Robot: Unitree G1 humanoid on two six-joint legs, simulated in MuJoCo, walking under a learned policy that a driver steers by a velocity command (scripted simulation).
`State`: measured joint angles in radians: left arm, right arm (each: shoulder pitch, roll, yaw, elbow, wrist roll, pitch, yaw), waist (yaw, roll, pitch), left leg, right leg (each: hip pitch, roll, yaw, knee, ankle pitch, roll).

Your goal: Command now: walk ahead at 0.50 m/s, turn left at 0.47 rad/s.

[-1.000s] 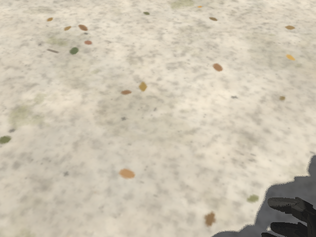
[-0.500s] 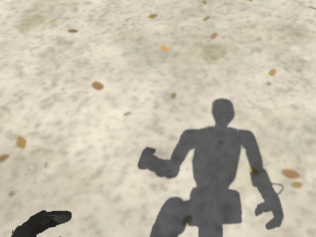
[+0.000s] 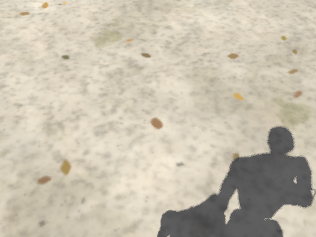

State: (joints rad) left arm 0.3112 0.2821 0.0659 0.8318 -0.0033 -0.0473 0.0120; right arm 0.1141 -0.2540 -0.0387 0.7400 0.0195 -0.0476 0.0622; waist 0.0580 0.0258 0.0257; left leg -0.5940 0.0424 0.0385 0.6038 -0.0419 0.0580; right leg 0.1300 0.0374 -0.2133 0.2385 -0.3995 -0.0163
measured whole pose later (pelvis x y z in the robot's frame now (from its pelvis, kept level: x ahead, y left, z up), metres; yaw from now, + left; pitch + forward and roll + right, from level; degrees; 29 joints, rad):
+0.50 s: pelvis +0.31 +0.01 +0.00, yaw +18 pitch +2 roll +1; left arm 0.04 0.29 0.04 0.68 0.00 -0.12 -0.02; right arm 0.37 -0.30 -0.08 0.73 0.02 -0.03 -0.02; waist -0.08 -0.03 0.01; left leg -0.08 -0.11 -0.22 0.50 -0.44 0.05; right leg -0.47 0.00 0.07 0.46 -0.02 0.02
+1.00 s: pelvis +0.54 +0.12 +0.00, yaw +35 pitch +2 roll -2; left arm 0.33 0.31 0.08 0.85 -0.02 -0.06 0.01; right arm 0.07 -0.27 -0.05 0.59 0.02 -0.02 0.06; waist 0.09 0.02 0.05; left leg -0.58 0.05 0.03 0.63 -0.11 0.07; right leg 0.10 -0.03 -0.23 0.29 -0.41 0.05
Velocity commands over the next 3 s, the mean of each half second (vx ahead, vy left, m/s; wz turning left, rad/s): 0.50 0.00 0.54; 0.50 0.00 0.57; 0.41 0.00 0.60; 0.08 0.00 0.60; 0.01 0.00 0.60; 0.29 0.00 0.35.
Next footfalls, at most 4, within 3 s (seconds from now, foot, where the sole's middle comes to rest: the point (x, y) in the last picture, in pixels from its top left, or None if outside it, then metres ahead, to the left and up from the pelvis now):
0.04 left None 0.19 0.10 -0.76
0.50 right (187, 227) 0.51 -0.06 -0.76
1.04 left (103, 192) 0.64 0.31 -0.76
1.48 right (102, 132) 0.96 0.37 -0.76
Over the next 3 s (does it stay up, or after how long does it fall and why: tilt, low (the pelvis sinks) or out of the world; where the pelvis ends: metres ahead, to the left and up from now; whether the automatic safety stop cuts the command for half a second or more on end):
stays up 0.72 0.47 0.02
